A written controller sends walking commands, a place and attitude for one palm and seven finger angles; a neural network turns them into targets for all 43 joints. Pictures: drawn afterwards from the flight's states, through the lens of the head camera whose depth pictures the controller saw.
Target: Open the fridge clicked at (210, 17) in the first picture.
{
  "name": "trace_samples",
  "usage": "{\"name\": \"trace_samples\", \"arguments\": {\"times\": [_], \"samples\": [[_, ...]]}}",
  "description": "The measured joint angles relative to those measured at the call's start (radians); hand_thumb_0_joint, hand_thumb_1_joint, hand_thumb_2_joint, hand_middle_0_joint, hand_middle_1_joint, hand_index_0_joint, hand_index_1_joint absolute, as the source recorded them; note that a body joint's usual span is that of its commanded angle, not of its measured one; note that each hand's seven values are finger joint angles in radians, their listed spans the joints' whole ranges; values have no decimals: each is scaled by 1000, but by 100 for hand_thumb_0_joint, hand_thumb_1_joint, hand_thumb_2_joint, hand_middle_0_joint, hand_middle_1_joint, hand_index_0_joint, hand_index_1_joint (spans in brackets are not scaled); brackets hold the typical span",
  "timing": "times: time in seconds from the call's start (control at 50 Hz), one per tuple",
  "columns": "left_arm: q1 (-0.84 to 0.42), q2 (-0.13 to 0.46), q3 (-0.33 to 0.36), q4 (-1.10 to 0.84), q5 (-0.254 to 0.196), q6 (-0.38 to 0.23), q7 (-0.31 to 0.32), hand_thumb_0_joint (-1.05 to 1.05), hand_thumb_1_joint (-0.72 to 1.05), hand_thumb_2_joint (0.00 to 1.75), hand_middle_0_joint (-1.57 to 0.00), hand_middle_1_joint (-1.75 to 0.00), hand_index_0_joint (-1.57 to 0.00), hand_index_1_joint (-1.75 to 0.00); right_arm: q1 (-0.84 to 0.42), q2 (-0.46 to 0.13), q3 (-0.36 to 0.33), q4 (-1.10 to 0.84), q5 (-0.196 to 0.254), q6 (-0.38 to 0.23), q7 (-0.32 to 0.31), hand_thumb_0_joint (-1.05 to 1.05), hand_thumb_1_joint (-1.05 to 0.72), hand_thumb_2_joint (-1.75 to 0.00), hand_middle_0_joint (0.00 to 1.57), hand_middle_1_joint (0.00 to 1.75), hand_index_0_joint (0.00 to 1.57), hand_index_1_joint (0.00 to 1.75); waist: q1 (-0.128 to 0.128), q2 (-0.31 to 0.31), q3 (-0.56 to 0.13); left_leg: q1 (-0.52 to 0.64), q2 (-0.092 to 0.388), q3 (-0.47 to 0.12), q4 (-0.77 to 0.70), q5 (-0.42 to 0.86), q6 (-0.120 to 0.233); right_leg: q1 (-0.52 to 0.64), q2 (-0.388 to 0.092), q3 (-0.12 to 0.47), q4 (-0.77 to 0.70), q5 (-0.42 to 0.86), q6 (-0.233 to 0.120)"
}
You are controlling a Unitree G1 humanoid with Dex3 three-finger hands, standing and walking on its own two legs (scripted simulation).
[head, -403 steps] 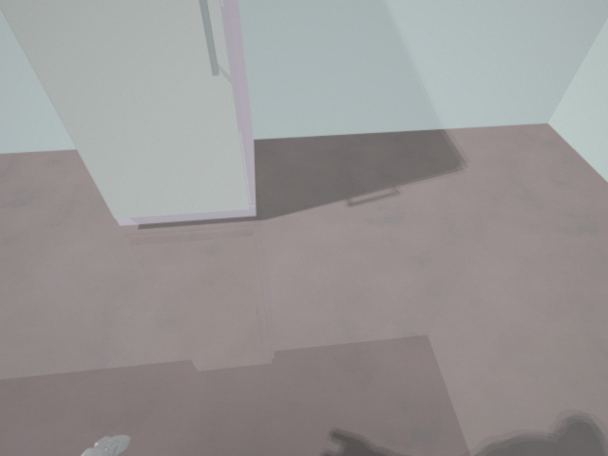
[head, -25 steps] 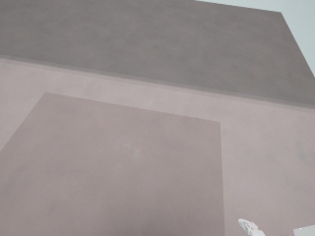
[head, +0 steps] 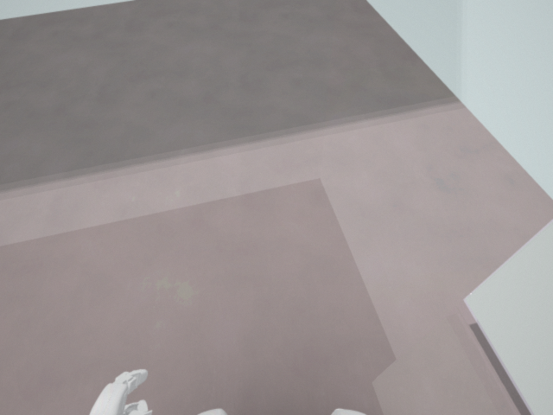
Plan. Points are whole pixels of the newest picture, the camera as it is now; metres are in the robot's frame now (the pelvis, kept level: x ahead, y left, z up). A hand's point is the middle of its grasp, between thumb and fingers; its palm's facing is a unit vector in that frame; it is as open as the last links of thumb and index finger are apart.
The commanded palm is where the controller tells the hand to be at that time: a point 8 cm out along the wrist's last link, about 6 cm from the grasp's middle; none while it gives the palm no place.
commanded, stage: turn to face it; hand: right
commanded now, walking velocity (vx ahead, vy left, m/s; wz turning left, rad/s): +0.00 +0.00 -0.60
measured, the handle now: out of the picture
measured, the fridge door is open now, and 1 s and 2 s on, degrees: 0 0 0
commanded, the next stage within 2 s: take the last steps up to it in 2.00 s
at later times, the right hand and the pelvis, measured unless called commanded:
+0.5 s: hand out of the picture +0.09 -0.22 -0.12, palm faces +0.27 +0.92 -0.27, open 7.4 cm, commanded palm none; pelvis +0.01 +0.02 +0.02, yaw -17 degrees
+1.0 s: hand out of the picture -0.12 -0.16 -0.15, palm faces +0.61 +0.74 -0.27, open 7.4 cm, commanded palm none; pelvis -0.01 +0.03 +0.01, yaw -37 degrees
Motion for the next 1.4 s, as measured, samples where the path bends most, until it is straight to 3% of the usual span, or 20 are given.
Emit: {"name": "trace_samples", "arguments": {"times": [0.04,0.08,0.18,0.34,0.5,0.54,0.6,0.68,0.76,0.86,0.96,1.02,1.04,1.08,1.16,1.26,1.4], "samples": [[5,-5,-6,-10,0,-11,11,0,91,90,-20,-30,-20,-30,-16,-9,-8,11,1,17,-5,1,-91,-90,20,30,20,30,2,-8,-2,-77,-35,-71,162,-9,-10,8,2,23,-14,6,-14],[17,-12,-10,-11,1,-11,19,0,91,90,-20,-30,-20,-30,-35,-14,-14,11,0,18,0,1,-91,-90,19,30,20,30,4,-14,-9,-131,-50,-112,243,60,-18,32,10,47,-66,36,-11],[54,-30,-20,2,-1,-7,21,0,91,90,-20,-30,-20,-30,-70,-13,-15,-19,-3,3,10,1,-91,-90,19,30,20,30,9,-19,-35,-189,-63,-168,249,199,-35,81,39,100,-187,108,-22],[119,-54,-12,20,4,-3,20,0,91,90,-20,-30,-21,-30,-115,6,-7,-43,0,0,3,1,-91,-90,19,30,20,30,47,-34,-66,-149,-104,-195,103,173,-43,81,80,184,-228,144,-21],[171,-34,10,48,10,19,24,0,91,90,-21,-30,-21,-30,-161,50,16,-83,14,-15,-3,1,-91,-90,19,30,20,30,85,-82,-65,-27,-178,-200,-188,146,-10,31,112,281,-176,143,17],[184,-26,17,50,5,26,22,0,91,90,-20,-30,-21,-30,-152,56,24,-99,15,-29,-4,1,-91,-90,20,30,20,30,81,-87,-75,43,-181,-193,-350,229,13,3,129,299,-136,129,35],[183,-6,35,61,6,39,22,0,91,90,-20,-30,-20,-30,-134,77,36,-97,6,-36,-8,1,-91,-90,20,30,20,30,81,-115,-68,57,-177,-153,-354,251,84,-88,119,256,110,-73,71],[182,15,44,67,12,49,8,0,91,90,-20,-30,-20,-30,-96,93,41,-79,5,-33,-7,1,-91,-90,20,30,20,30,82,-116,-67,106,-144,-106,-401,253,95,-177,64,169,428,-58,105],[172,23,43,74,11,55,3,0,91,90,-20,-30,-20,-30,-69,100,42,-61,2,-43,-6,1,-90,-90,20,30,20,30,76,-103,-55,133,-110,-53,-416,254,93,-182,5,144,497,-33,136],[127,25,34,83,6,65,3,0,91,90,-20,-30,-20,-30,-32,96,41,-43,-6,-46,-3,1,-90,-90,20,30,20,30,51,-79,-38,141,-68,8,-400,240,81,-128,-33,114,379,-79,147],[60,20,19,60,-1,52,2,0,91,90,-20,-30,-20,-30,-2,64,28,-20,-12,-34,1,1,-90,-90,20,30,20,30,15,-49,-23,121,-23,63,-346,214,53,-34,-33,51,150,-107,127],[35,22,10,26,0,25,0,0,91,90,-20,-30,-20,-30,22,33,13,-11,-5,-23,4,1,-90,-90,20,30,20,30,4,-37,-33,80,8,93,-250,170,25,53,-24,22,-66,34,94],[23,16,10,19,1,14,1,0,91,90,-20,-30,-20,-30,22,18,6,-5,-2,-15,5,1,-90,-90,20,30,20,30,2,-20,-31,44,17,64,-170,100,11,39,-10,23,-54,50,66],[9,6,1,6,1,-3,4,0,91,90,-20,-30,-20,-30,11,-5,-2,8,-1,10,0,1,-91,-90,20,30,20,30,-7,-5,-24,-34,-13,-24,15,-14,-2,22,1,33,-15,17,23],[16,-8,-11,-6,5,-6,20,0,91,90,-20,-30,-20,-30,-21,-17,-12,13,0,18,4,1,-91,-90,19,30,20,30,-1,-16,-29,-135,-63,-106,207,64,-13,47,15,79,-82,47,9],[36,-23,-19,2,5,1,20,0,91,90,-20,-30,-20,-30,-55,-9,-6,-20,-1,4,9,1,-91,-90,19,30,20,30,9,-32,-42,-158,-84,-152,163,142,-24,71,39,130,-171,109,-3],[85,-39,-9,15,9,10,17,0,91,90,-20,-30,-21,-30,-116,19,4,-57,4,-4,4,1,-91,-90,19,30,20,30,47,-61,-48,-96,-130,-181,-19,112,-21,47,68,211,-185,138,9]]}}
